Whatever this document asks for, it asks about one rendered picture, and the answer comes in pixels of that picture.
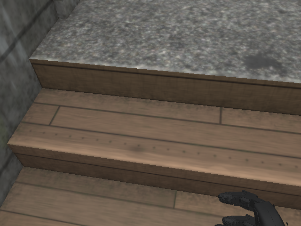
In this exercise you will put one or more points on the robot right hand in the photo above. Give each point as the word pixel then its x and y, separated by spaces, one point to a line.
pixel 265 213

